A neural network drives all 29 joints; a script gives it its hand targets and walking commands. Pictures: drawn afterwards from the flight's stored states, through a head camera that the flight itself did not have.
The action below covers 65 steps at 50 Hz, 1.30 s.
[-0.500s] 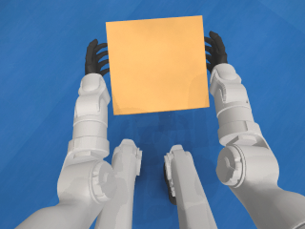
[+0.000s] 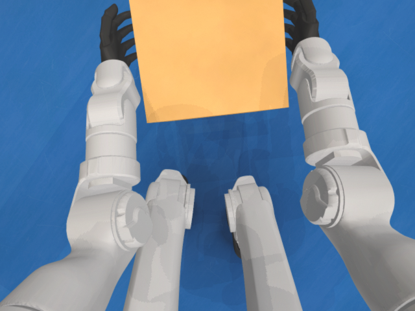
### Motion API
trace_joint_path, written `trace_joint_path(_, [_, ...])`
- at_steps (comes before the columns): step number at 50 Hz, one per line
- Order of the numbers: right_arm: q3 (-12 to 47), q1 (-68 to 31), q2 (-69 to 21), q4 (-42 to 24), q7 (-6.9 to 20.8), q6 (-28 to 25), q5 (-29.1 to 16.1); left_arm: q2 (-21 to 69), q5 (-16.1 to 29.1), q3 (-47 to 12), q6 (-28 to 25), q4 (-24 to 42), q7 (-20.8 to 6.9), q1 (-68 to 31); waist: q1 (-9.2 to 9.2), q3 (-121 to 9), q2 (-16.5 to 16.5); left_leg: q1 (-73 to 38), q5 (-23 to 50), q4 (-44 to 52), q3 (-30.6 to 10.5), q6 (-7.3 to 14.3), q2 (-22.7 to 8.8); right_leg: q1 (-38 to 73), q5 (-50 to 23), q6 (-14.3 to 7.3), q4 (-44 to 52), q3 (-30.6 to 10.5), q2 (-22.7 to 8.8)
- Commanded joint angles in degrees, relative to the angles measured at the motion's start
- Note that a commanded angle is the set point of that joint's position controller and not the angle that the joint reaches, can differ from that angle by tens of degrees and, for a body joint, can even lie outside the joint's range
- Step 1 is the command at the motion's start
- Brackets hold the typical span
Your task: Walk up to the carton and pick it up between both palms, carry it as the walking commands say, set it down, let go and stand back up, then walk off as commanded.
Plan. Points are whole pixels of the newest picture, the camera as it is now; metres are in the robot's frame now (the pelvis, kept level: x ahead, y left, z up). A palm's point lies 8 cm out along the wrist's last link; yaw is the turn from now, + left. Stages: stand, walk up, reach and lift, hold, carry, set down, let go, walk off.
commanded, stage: set down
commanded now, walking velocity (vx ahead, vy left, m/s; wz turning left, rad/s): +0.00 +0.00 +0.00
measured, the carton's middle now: (208, 63) +0.52 +0.02 -0.19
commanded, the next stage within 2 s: none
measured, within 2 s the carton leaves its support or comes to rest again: neither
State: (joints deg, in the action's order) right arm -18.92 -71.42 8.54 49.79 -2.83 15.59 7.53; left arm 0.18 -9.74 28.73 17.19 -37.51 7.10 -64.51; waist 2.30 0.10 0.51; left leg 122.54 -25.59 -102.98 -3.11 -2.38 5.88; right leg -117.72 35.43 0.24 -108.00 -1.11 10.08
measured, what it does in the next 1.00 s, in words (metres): lowers itself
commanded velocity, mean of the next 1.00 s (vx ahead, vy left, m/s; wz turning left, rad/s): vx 0.00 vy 0.00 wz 0.00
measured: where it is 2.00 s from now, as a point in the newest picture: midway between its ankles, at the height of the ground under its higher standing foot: (206, 227)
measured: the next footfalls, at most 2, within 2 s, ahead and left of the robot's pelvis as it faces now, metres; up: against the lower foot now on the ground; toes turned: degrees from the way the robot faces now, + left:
none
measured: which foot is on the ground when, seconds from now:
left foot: down 0.00-1.00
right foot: down 0.00-1.00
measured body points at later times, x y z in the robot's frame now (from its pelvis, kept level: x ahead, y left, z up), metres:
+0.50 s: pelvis +0.00 +0.00 -0.06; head +0.36 +0.00 +0.21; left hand +0.53 +0.18 -0.21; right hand +0.58 -0.12 -0.21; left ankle +0.13 +0.12 -0.43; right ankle +0.07 -0.10 -0.43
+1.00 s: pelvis +0.00 +0.00 -0.08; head +0.37 -0.02 +0.17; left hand +0.54 +0.18 -0.24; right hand +0.58 -0.13 -0.25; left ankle +0.12 +0.12 -0.43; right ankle +0.07 -0.10 -0.43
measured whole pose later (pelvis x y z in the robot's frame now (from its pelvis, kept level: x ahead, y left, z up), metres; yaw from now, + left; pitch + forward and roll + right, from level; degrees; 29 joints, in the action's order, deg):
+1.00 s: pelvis +0.00 +0.00 -0.08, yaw +0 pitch +40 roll +3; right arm -6.8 -86.3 15.9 59.8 -6.8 13.5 0.1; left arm -8.2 -3.0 26.2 14.1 -48.4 7.5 -77.8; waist 3.9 16.6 -0.1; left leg 129.7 -30.7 -120.7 -0.2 -2.7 4.1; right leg -126.3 39.6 -1.1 -126.6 0.4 10.0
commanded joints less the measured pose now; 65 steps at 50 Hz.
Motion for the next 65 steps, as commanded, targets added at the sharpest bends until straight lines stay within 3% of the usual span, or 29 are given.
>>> trace_joint_path(1, [22.64,-34.3,-53.83,-3.48,12.28,-1.66,-6.78,48.93,7.06,-29.29,-1.69,1.18,-12.29,-41.13,0.58,-67.84,1.37,-47.25,19.65,1.1,5.95,0.31,2.06,22.29,-18.75,0.58,11.08,1.49,0.0])
trace_joint_path(28, [26.69,-44.04,-48.78,-1.47,10.98,-3.34,-11.98,41.43,11.49,-28.99,-3.67,0.07,-13.06,-51.68,2.41,-63.12,2.81,-40.07,21.52,-12.19,6.98,1.03,0.58,19.43,-21.59,0.27,-1.77,1.07,-1.32])
trace_joint_path(35, [27.6,-46.5,-47.23,-2.5,10.58,-4.38,-12.2,40.95,12.67,-26.71,-4.2,-2.48,-14.1,-51.71,2.89,-58.82,6.28,-35.57,22.74,-14.41,6.48,1.52,0.39,20.06,-23.86,0.14,-3.86,0.55,-1.64])
trace_joint_path(40, [29.54,-46.57,-47.71,-3.79,10.22,-4.88,-13.65,40.95,13.5,-27.37,-4.47,-3.43,-14.59,-50.68,3.4,-58.55,6.72,-34.6,24.56,-15.63,6.53,1.82,0.39,21.57,-27.0,0.15,-4.72,-0.15,-1.82])
trace_joint_path(65, [26.5,-48.04,-43.42,1.46,12.11,-5.98,-12.98,39.64,12.95,-22.84,-5.41,-8.55,-15.72,-51.38,3.57,-43.41,6.26,-28.9,18.32,-16.92,5.86,2.2,0.09,14.28,-19.96,-1.34,-6.57,-0.67,-2.39])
